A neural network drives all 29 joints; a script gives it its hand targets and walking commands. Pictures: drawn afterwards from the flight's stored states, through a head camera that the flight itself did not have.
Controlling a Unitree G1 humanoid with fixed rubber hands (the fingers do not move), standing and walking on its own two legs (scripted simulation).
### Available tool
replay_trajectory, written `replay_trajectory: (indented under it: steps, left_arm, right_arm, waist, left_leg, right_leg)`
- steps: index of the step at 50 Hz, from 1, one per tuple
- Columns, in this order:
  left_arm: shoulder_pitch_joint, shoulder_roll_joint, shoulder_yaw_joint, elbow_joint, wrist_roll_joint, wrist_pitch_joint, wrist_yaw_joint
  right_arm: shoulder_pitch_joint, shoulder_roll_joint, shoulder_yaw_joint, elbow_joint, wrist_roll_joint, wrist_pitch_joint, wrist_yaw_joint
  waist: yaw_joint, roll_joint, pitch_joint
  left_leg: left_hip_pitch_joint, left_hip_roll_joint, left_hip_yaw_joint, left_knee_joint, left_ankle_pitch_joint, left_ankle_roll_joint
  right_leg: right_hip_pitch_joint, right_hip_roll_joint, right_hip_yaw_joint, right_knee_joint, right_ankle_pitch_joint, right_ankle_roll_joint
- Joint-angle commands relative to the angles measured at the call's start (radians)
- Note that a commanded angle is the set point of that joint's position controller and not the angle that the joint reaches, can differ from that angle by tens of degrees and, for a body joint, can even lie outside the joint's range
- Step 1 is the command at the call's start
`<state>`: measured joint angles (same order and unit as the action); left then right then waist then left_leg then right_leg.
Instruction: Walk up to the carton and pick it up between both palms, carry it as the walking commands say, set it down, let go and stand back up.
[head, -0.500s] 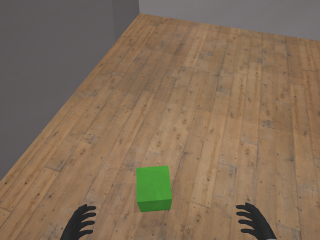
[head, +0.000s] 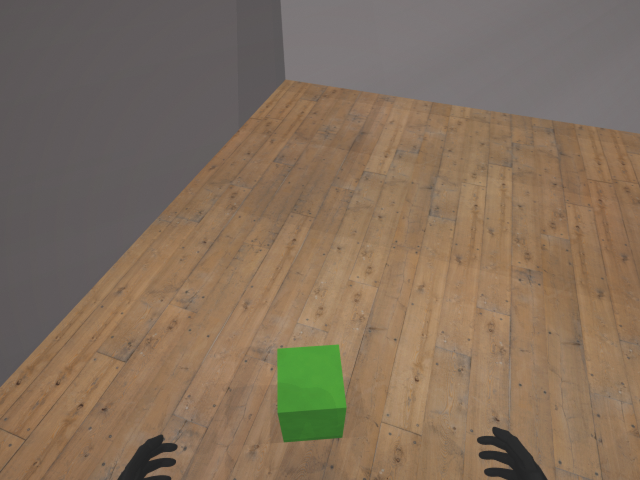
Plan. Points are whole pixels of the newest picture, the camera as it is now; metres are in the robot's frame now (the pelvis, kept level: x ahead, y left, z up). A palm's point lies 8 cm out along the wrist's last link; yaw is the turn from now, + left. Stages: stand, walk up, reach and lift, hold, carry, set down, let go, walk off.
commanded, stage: stand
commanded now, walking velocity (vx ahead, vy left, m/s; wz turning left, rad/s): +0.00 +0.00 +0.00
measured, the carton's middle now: (310, 394) +0.50 +0.03 -0.65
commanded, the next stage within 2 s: none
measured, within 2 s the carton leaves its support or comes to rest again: neither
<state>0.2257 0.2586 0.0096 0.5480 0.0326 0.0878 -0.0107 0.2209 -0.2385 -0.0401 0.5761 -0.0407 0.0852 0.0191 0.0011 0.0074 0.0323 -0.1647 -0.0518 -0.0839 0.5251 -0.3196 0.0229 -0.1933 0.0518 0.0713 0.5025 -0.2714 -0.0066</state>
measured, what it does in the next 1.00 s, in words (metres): stands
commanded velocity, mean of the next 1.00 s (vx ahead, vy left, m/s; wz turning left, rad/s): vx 0.00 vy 0.00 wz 0.00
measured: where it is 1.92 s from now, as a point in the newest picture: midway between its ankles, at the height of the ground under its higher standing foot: outside the picture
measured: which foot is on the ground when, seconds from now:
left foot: down 0.00-1.00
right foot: down 0.00-1.00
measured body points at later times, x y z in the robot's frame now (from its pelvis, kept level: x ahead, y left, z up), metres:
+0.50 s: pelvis +0.02 -0.01 +0.00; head +0.00 +0.00 +0.45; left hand +0.14 +0.27 -0.10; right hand +0.14 -0.29 -0.10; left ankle -0.02 +0.11 -0.74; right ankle +0.00 -0.12 -0.74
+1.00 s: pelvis +0.00 -0.02 +0.01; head -0.02 -0.02 +0.46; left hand +0.07 +0.28 -0.11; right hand +0.06 -0.32 -0.12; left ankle -0.02 +0.11 -0.74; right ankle +0.00 -0.12 -0.74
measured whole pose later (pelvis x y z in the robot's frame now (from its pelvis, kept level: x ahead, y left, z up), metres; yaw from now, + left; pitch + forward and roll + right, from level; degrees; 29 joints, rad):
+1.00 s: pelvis +0.00 -0.02 +0.01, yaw -1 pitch -2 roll +0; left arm 0.22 0.35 0.00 0.99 0.02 -0.03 0.01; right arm 0.20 -0.36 0.00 1.01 -0.02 -0.01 -0.01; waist 0.00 0.01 -0.01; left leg -0.12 -0.02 -0.08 0.39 -0.24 0.00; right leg -0.16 0.07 0.08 0.38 -0.19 -0.03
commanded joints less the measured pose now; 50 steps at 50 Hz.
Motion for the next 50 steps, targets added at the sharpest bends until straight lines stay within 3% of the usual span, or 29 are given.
replay_trajectory:
  steps: [1, 2, 5, 7, 8, 11, 12, 13, 17, 18, 19, 20, 21, 23, 24, 26, 28, 29, 31, 34, 36, 38, 40, 41, 45, 46, 47, 49, 50]
  left_arm:
    - [-0.047, 0.172, 0.068, -0.033, 0.001, -0.080, 0.018]
    - [-0.007, 0.176, 0.069, -0.016, 0.003, -0.087, 0.024]
    - [-0.028, 0.185, 0.062, 0.016, 0.002, -0.102, 0.024]
    - [-0.004, 0.204, 0.067, 0.052, 0.003, -0.111, 0.032]
    - [-0.031, 0.206, 0.061, 0.052, 0.000, -0.119, 0.032]
    - [0.006, 0.189, 0.051, 0.101, -0.003, -0.106, 0.028]
    - [0.021, 0.191, 0.051, 0.102, -0.004, -0.108, 0.032]
    - [-0.003, 0.220, 0.058, 0.113, 0.000, -0.111, 0.033]
    - [-0.021, 0.231, 0.055, 0.144, -0.002, -0.119, 0.034]
    - [-0.016, 0.253, 0.061, 0.158, -0.001, -0.115, 0.034]
    - [-0.026, 0.216, 0.057, 0.168, -0.001, -0.121, 0.035]
    - [-0.010, 0.235, 0.052, 0.174, 0.000, -0.119, 0.035]
    - [-0.021, 0.252, 0.058, 0.182, -0.002, -0.122, 0.040]
    - [-0.014, 0.233, 0.051, 0.193, -0.006, -0.126, 0.036]
    - [-0.034, 0.234, 0.049, 0.212, -0.002, -0.126, 0.034]
    - [-0.029, 0.258, 0.056, 0.225, -0.009, -0.128, 0.037]
    - [-0.027, 0.245, 0.043, 0.240, -0.014, -0.131, 0.028]
    - [-0.044, 0.254, 0.050, 0.251, -0.011, -0.123, 0.031]
    - [-0.027, 0.265, 0.047, 0.264, -0.003, -0.136, 0.031]
    - [-0.047, 0.279, 0.052, 0.287, -0.012, -0.135, 0.031]
    - [-0.074, 0.248, 0.037, 0.312, -0.013, -0.132, 0.029]
    - [-0.095, 0.266, 0.037, 0.313, -0.014, -0.133, 0.026]
    - [-0.057, 0.261, 0.028, 0.334, -0.024, -0.136, 0.027]
    - [-0.037, 0.282, 0.032, 0.347, -0.023, -0.133, 0.029]
    - [-0.038, 0.291, 0.037, 0.367, -0.020, -0.136, 0.029]
    - [-0.028, 0.297, 0.035, 0.386, -0.010, -0.131, 0.031]
    - [-0.041, 0.316, 0.040, 0.382, -0.013, -0.135, 0.031]
    - [-0.052, 0.262, 0.020, 0.376, -0.018, -0.136, 0.028]
    - [-0.042, 0.293, 0.029, 0.384, -0.024, -0.137, 0.031]
  right_arm:
    - [-0.050, -0.169, -0.051, -0.024, 0.013, -0.081, -0.024]
    - [-0.024, -0.204, -0.060, -0.009, 0.008, -0.087, -0.026]
    - [-0.072, -0.210, -0.054, 0.007, 0.011, -0.101, -0.038]
    - [-0.021, -0.202, -0.050, 0.046, 0.014, -0.105, -0.036]
    - [-0.023, -0.226, -0.053, 0.055, 0.016, -0.110, -0.042]
    - [-0.012, -0.244, -0.055, 0.095, 0.022, -0.108, -0.049]
    - [-0.019, -0.270, -0.056, 0.093, 0.014, -0.110, -0.053]
    - [-0.006, -0.228, -0.037, 0.098, 0.013, -0.107, -0.049]
    - [-0.057, -0.247, -0.039, 0.125, 0.013, -0.109, -0.049]
    - [-0.040, -0.245, -0.039, 0.136, 0.019, -0.111, -0.046]
    - [-0.034, -0.262, -0.037, 0.163, 0.010, -0.110, -0.052]
    - [-0.029, -0.252, -0.034, 0.166, 0.010, -0.106, -0.053]
    - [-0.042, -0.243, -0.034, 0.168, 0.022, -0.105, -0.050]
    - [-0.051, -0.293, -0.041, 0.174, 0.013, -0.108, -0.050]
    - [-0.051, -0.281, -0.035, 0.196, 0.022, -0.108, -0.049]
    - [-0.043, -0.256, -0.025, 0.204, 0.024, -0.112, -0.047]
    - [-0.059, -0.260, -0.017, 0.225, 0.015, -0.114, -0.047]
    - [-0.051, -0.268, -0.018, 0.233, 0.023, -0.118, -0.045]
    - [-0.093, -0.273, -0.014, 0.241, 0.025, -0.114, -0.043]
    - [-0.075, -0.252, -0.007, 0.264, 0.026, -0.117, -0.043]
    - [-0.086, -0.294, -0.016, 0.290, 0.021, -0.121, -0.045]
    - [-0.063, -0.261, -0.005, 0.308, 0.023, -0.122, -0.041]
    - [-0.089, -0.299, -0.013, 0.332, 0.022, -0.116, -0.041]
    - [-0.071, -0.272, -0.002, 0.335, 0.026, -0.117, -0.040]
    - [-0.079, -0.308, -0.004, 0.366, 0.017, -0.106, -0.039]
    - [-0.059, -0.311, -0.009, 0.375, 0.025, -0.103, -0.038]
    - [-0.033, -0.291, 0.000, 0.378, 0.029, -0.105, -0.037]
    - [-0.061, -0.332, -0.006, 0.399, 0.029, -0.112, -0.039]
    - [-0.072, -0.301, 0.000, 0.402, 0.027, -0.115, -0.037]
  waist:
    - [0.005, 0.002, -0.066]
    - [0.010, 0.026, -0.037]
    - [0.007, 0.045, -0.091]
    - [0.005, -0.016, -0.142]
    - [-0.002, -0.002, -0.126]
    - [-0.010, 0.019, -0.125]
    - [0.001, -0.006, -0.119]
    - [-0.013, -0.040, -0.103]
    - [-0.006, 0.041, -0.129]
    - [-0.008, 0.006, -0.127]
    - [-0.005, 0.040, -0.100]
    - [0.001, 0.013, -0.117]
    - [-0.001, -0.024, -0.117]
    - [0.015, -0.006, -0.071]
    - [-0.004, 0.003, -0.100]
    - [-0.001, -0.016, -0.070]
    - [0.014, 0.031, -0.057]
    - [-0.002, 0.027, -0.071]
    - [0.025, -0.030, -0.044]
    - [0.015, -0.053, -0.034]
    - [-0.013, 0.019, -0.052]
    - [-0.016, -0.028, -0.071]
    - [0.005, -0.023, -0.057]
    - [0.002, 0.020, -0.026]
    - [0.015, -0.038, -0.012]
    - [0.005, -0.018, -0.013]
    - [-0.008, -0.057, -0.010]
    - [-0.007, 0.030, -0.065]
    - [0.006, -0.014, -0.078]
  left_leg:
    - [-0.071, 0.099, -0.074, -0.101, 0.061, -0.006]
    - [-0.119, 0.097, -0.116, -0.123, 0.046, 0.006]
    - [-0.068, 0.117, -0.113, -0.107, 0.192, 0.000]
    - [-0.019, 0.100, -0.090, -0.073, 0.333, -0.008]
    - [-0.012, 0.104, -0.097, -0.069, 0.356, -0.002]
    - [0.044, 0.124, -0.104, -0.069, 0.385, -0.003]
    - [0.028, 0.120, -0.108, -0.080, 0.374, -0.002]
    - [0.010, 0.121, -0.111, -0.078, 0.382, -0.002]
    - [0.014, 0.107, -0.086, -0.078, 0.384, -0.010]
    - [0.010, 0.114, -0.087, -0.084, 0.380, -0.010]
    - [0.003, 0.108, -0.091, -0.089, 0.378, -0.008]
    - [0.011, 0.110, -0.072, -0.095, 0.407, -0.012]
    - [0.029, 0.119, -0.082, -0.105, 0.400, -0.013]
    - [0.001, 0.111, -0.085, -0.108, 0.362, -0.004]
    - [0.026, 0.120, -0.085, -0.103, 0.349, 0.002]
    - [0.011, 0.120, -0.085, -0.125, 0.352, -0.005]
    - [-0.010, 0.124, -0.082, -0.149, 0.272, -0.005]
    - [-0.004, 0.125, -0.096, -0.165, 0.251, -0.004]
    - [-0.011, 0.131, -0.096, -0.163, 0.236, -0.002]
    - [-0.007, 0.128, -0.087, -0.180, 0.205, -0.010]
    - [0.016, 0.123, -0.074, -0.170, 0.185, -0.001]
    - [0.015, 0.125, -0.086, -0.178, 0.200, -0.009]
    - [0.031, 0.135, -0.084, -0.179, 0.181, -0.006]
    - [0.016, 0.132, -0.095, -0.184, 0.181, -0.005]
    - [0.004, 0.123, -0.086, -0.186, 0.134, -0.001]
    - [-0.004, 0.117, -0.087, -0.192, 0.121, -0.005]
    - [0.005, 0.117, -0.074, -0.183, 0.150, -0.004]
    - [0.043, 0.130, -0.087, -0.181, 0.173, 0.002]
    - [0.042, 0.130, -0.095, -0.189, 0.180, -0.002]
  right_leg:
    - [-0.032, -0.062, 0.057, -0.039, -0.023, 0.004]
    - [-0.026, -0.055, 0.060, -0.032, 0.011, 0.007]
    - [-0.011, -0.068, 0.082, -0.017, 0.139, 0.002]
    - [0.018, -0.086, 0.082, -0.008, 0.258, -0.008]
    - [0.003, -0.090, 0.090, -0.012, 0.275, -0.007]
    - [-0.011, -0.091, 0.091, -0.022, 0.276, -0.018]
    - [-0.001, -0.079, 0.090, -0.029, 0.264, -0.009]
    - [0.011, -0.089, 0.093, -0.025, 0.258, -0.013]
    - [0.027, -0.092, 0.094, -0.047, 0.323, -0.013]
    - [0.043, -0.097, 0.095, -0.040, 0.334, -0.021]
    - [0.032, -0.098, 0.111, -0.039, 0.324, -0.021]
    - [0.055, -0.098, 0.098, -0.049, 0.336, -0.010]
    - [0.042, -0.097, 0.086, -0.052, 0.338, -0.008]
    - [0.027, -0.103, 0.106, -0.070, 0.326, -0.012]
    - [0.026, -0.111, 0.115, -0.076, 0.329, -0.026]
    - [0.025, -0.108, 0.118, -0.070, 0.339, -0.026]
    - [0.039, -0.124, 0.137, -0.107, 0.294, -0.020]
    - [0.055, -0.108, 0.128, -0.107, 0.252, -0.020]
    - [0.040, -0.109, 0.128, -0.128, 0.231, -0.018]
    - [0.039, -0.106, 0.142, -0.137, 0.210, -0.017]
    - [0.026, -0.128, 0.164, -0.175, 0.205, -0.025]
    - [0.054, -0.118, 0.143, -0.166, 0.200, -0.024]
    - [0.028, -0.120, 0.147, -0.185, 0.166, -0.019]
    - [0.011, -0.113, 0.152, -0.188, 0.156, -0.023]
    - [-0.010, -0.110, 0.157, -0.207, 0.083, -0.015]
    - [0.011, -0.114, 0.149, -0.196, 0.075, -0.017]
    - [0.018, -0.121, 0.166, -0.202, 0.090, -0.019]
    - [0.020, -0.133, 0.169, -0.201, 0.125, -0.024]
    - [0.040, -0.116, 0.148, -0.189, 0.143, -0.022]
